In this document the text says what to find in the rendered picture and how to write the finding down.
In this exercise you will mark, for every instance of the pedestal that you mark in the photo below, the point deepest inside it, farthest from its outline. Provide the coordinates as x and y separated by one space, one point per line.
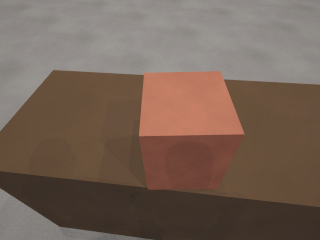
72 153

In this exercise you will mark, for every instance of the carton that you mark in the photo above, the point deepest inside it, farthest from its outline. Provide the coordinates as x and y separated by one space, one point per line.
189 130

